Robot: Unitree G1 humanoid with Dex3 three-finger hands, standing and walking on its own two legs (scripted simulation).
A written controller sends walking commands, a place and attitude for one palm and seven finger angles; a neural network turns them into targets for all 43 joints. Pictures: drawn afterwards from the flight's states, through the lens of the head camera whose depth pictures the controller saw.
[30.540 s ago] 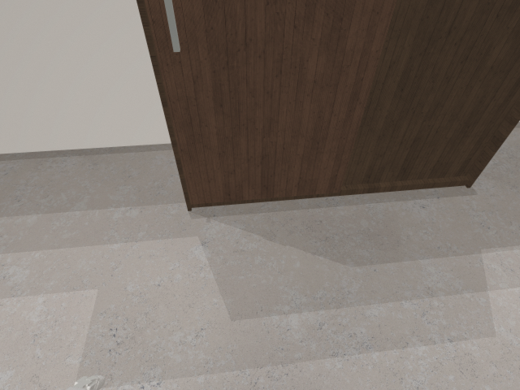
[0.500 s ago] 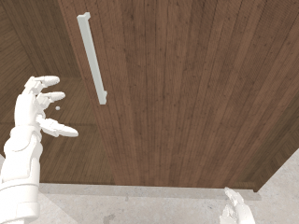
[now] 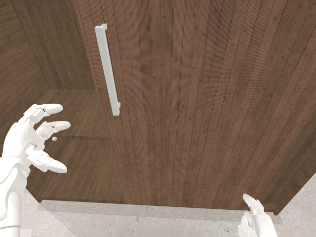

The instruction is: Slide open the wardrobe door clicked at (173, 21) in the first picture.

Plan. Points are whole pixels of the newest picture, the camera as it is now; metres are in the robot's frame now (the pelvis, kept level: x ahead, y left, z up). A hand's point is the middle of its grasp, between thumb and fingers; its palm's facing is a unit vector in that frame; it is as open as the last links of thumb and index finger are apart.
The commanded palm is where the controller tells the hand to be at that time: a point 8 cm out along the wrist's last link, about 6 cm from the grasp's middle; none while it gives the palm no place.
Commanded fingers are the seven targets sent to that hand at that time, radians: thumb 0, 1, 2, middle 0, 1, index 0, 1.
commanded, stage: draw the hand back to the body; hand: left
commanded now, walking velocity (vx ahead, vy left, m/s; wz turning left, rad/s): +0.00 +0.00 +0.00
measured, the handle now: (110, 74) +0.51 +0.22 +0.20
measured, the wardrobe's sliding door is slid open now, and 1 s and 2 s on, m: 0.58 0.58 0.58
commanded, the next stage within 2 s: step back with the hand held close in 1.16 s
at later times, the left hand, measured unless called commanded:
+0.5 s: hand (41, 153) +0.21 +0.27 +0.18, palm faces +0.47 -0.83 -0.31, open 11.6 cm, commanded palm +0.16 +0.30 +0.18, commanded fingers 0.00 0.43 0.67 -0.22 -0.58 -0.22 -0.58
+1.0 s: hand (37, 164) +0.19 +0.27 +0.17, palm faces +0.49 -0.79 -0.36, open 7.6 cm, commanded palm +0.14 +0.30 +0.18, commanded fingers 0.00 0.90 0.90 -0.20 -0.30 -0.20 -0.30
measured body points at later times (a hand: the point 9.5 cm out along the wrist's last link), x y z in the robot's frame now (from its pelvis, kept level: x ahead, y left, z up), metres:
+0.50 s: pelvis +0.00 +0.01 +0.01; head -0.04 -0.01 +0.46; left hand +0.18 +0.31 +0.19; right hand +0.17 -0.21 -0.08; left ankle +0.02 +0.11 -0.73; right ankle +0.01 -0.10 -0.73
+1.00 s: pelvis +0.01 +0.01 +0.01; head -0.02 -0.02 +0.46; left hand +0.16 +0.31 +0.19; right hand +0.21 -0.21 -0.07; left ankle +0.02 +0.11 -0.73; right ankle +0.01 -0.10 -0.73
